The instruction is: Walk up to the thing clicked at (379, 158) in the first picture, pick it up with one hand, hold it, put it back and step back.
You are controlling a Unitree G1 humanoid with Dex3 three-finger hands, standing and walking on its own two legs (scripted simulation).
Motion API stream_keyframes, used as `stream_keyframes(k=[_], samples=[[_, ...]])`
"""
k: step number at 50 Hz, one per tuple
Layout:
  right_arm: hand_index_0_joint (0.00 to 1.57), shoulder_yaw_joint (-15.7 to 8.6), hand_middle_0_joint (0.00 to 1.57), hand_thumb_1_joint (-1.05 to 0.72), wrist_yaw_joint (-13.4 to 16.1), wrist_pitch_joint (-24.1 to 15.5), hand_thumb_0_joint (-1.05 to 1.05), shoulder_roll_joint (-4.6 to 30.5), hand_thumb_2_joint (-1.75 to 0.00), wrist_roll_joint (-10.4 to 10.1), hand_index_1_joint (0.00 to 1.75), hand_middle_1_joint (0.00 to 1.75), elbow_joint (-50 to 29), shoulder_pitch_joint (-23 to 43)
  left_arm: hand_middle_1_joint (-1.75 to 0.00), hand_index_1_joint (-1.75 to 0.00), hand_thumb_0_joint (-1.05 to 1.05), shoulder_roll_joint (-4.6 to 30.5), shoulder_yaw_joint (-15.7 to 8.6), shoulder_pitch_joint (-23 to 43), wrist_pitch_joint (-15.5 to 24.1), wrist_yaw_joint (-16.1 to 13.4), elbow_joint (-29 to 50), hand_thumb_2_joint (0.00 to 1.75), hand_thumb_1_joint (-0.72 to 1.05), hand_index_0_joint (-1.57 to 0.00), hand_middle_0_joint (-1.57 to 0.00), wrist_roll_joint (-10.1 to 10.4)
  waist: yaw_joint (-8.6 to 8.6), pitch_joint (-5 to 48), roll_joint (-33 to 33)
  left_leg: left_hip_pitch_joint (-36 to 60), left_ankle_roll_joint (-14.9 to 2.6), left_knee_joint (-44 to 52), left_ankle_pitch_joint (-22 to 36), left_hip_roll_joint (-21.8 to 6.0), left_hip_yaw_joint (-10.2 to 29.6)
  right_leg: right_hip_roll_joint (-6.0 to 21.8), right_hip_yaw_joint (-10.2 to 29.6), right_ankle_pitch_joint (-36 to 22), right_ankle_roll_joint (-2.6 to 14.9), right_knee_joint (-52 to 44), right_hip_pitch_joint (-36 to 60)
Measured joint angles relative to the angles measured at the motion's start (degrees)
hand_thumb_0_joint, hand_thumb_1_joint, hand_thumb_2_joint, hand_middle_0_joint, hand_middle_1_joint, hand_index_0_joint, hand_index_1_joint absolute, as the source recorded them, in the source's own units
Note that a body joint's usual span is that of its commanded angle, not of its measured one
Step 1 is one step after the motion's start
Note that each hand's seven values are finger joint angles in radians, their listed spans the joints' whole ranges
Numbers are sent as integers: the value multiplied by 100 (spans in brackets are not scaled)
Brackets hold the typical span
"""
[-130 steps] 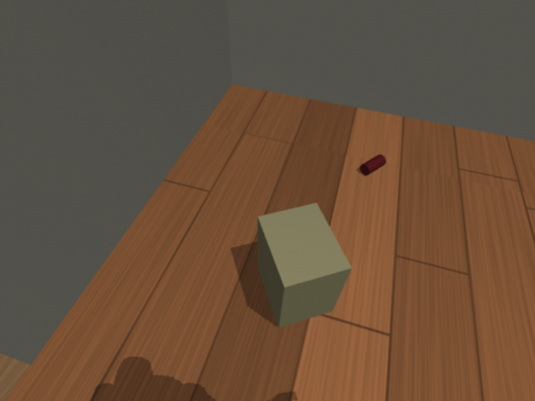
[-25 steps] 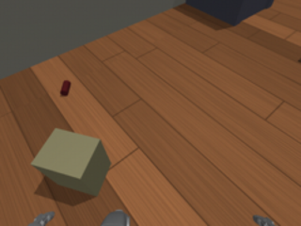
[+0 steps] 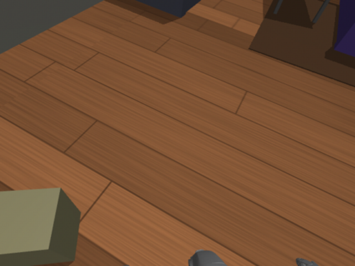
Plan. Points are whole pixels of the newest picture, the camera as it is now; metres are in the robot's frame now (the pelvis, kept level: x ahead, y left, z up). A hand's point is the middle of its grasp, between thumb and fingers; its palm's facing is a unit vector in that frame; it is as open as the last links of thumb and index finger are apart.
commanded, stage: walk up
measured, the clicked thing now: out of the picture +0.95 +1.13 -0.74
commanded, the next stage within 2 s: stand in 1.82 s
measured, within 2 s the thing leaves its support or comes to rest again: neither
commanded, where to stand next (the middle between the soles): +0.08 -0.05 m, yaw -22 degrees
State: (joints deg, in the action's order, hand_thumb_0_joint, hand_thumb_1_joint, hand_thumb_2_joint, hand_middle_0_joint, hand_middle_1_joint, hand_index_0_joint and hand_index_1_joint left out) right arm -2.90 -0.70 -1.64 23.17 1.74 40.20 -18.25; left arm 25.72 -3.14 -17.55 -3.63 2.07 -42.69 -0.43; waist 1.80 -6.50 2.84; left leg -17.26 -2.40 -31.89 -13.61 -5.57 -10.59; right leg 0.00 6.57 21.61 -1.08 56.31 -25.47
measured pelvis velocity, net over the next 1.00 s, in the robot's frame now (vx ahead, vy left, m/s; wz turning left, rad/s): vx -0.02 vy -0.06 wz -0.37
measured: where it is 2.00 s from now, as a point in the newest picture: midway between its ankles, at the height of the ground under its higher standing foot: outside the picture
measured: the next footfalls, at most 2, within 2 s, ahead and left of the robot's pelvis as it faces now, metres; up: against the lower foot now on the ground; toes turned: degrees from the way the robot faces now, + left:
right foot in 0.16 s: +0.04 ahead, -0.15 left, +0.00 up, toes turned -7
left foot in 0.56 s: +0.10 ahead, +0.07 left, +0.00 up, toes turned -19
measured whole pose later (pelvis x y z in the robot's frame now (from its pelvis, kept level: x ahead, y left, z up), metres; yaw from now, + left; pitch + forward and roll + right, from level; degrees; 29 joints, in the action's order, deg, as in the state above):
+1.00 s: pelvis -0.02 -0.06 -0.02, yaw -21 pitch -3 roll -1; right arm -2.0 -0.8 1.6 24.3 1.1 48.3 -13.3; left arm 22.1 -1.7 -16.3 3.2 -0.9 -51.2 -1.7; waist -0.1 -4.3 -3.5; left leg -21.1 -1.3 -48.9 -30.7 -4.7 -0.2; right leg -2.2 2.9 20.1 0.4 40.7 -18.1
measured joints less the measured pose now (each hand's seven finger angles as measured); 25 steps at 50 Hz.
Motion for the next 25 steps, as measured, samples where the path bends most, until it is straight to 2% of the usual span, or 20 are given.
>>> stream_keyframes(k=[6,8,9,10,12,13,15,19,25], samples=[[20,-66,21,-90,-68,88,1,215,-90,-8,30,30,21,-73,-30,-29,1,-68,-27,26,101,9,-85,90,91,-20,-20,-45,89,59,-240,-128,108,-538,-292,-274,-326,98,-641,228,122,-1032,395],[20,-85,21,-90,-66,136,1,277,-90,-36,30,30,39,-79,-30,-29,0,-78,-70,39,183,10,-85,90,91,-20,-20,-69,66,101,-342,-262,189,-922,-483,-425,-395,30,-745,-43,221,-1647,680],[20,-108,21,-90,-51,169,1,325,-90,-55,30,30,75,-54,-30,-29,0,-135,-98,89,226,-4,-115,90,91,-20,-20,-91,70,54,-520,-335,190,-1180,-605,-590,-330,-103,-796,-198,237,-1661,719],[20,-129,21,-90,-26,219,1,330,-90,-83,30,30,140,-30,-30,-29,0,-178,-109,120,256,-17,-116,90,91,-20,-20,-122,84,29,-645,-441,170,-1485,-895,-620,-129,-193,-843,-175,259,-1557,713],[20,-109,21,-91,44,336,1,250,-90,-125,30,30,300,22,-30,-29,0,-208,-85,122,274,-32,-63,90,91,-20,-20,-167,-24,91,-636,-697,214,-2178,-1495,-309,323,-222,-723,-101,329,-1392,619],[20,-81,20,-91,59,362,1,215,-90,-142,30,30,370,65,-30,-29,0,-228,-73,114,270,-34,-47,90,91,-20,-20,-165,-107,117,-605,-778,222,-2438,-1610,-157,466,-237,-607,-121,360,-1399,597],[20,-34,20,-91,55,333,1,176,-90,-177,29,30,457,143,-30,-29,0,-287,-41,105,265,-60,-46,90,90,-20,-20,-145,-175,134,-625,-901,211,-2725,-1486,17,709,-305,-464,-247,372,-1567,622],[20,83,20,-91,54,229,1,97,-90,-120,29,30,518,146,-30,-30,0,-312,-20,118,322,-119,-12,90,90,-20,-20,-130,-216,158,-604,-986,201,-2755,-1186,133,917,-436,-334,-397,410,-1762,621],[20,126,21,-91,84,156,1,64,-90,-42,30,30,654,146,-30,-30,0,-309,12,121,388,-165,76,90,90,-20,-20,-150,-262,135,-439,-694,134,-1877,-1288,279,1000,-574,-215,-346,407,-1592,467]])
